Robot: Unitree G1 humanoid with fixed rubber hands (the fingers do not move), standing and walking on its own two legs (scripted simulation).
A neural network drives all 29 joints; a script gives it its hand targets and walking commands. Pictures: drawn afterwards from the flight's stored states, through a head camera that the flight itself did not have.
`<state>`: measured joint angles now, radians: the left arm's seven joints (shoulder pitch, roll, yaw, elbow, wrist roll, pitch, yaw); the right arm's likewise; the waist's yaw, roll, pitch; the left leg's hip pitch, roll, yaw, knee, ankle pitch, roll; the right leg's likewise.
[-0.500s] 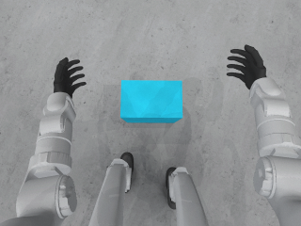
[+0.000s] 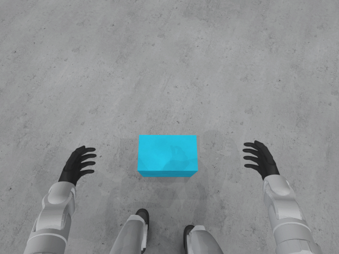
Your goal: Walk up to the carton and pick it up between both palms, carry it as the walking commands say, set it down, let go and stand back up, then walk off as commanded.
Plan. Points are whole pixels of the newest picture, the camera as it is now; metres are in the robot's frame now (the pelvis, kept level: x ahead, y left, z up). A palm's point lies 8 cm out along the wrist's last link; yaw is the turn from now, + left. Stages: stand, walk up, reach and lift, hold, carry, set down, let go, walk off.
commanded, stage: let go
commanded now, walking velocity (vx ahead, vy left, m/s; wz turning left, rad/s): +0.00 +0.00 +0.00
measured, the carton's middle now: (167, 157) +0.43 +0.01 -0.60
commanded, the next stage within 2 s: stand in 0.84 s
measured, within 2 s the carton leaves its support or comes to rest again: neither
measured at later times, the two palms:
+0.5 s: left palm (51, 223) +0.19 +0.23 -0.02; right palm (297, 228) +0.19 -0.24 -0.02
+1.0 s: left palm (34, 232) +0.17 +0.27 -0.04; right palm (311, 242) +0.17 -0.27 -0.03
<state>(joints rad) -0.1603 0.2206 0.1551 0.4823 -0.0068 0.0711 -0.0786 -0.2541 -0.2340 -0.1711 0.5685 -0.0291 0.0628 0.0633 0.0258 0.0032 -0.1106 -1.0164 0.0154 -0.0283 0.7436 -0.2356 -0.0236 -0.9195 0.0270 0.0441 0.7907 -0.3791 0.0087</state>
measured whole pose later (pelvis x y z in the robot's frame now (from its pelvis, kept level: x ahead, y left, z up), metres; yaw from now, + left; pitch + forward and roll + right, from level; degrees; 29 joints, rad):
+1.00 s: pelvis +0.03 +0.00 +0.04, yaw +0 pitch -2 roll +0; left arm 0.22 0.30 0.04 0.58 0.04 0.07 0.01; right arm 0.20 -0.29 -0.05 0.65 -0.05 0.04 0.00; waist 0.00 -0.02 0.03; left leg -0.23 0.01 -0.02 0.51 -0.25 -0.02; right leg -0.10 0.01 0.05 0.48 -0.35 0.01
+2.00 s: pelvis +0.02 +0.02 +0.05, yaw +0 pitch -3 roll +0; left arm 0.17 0.39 0.00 0.97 0.03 0.00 0.02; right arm 0.13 -0.37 -0.02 1.00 -0.02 0.00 -0.01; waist -0.01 -0.02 0.03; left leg -0.17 0.00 0.00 0.39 -0.18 0.00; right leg -0.04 -0.01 0.06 0.35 -0.26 0.03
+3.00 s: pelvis +0.01 +0.02 +0.05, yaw +2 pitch -2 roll +0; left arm 0.14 0.37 0.00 1.03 0.02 0.02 0.02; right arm 0.13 -0.37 -0.01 1.05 0.00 0.03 0.00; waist -0.01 -0.02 0.04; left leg -0.20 -0.02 -0.04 0.41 -0.17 0.00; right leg -0.07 -0.02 0.03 0.38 -0.28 0.03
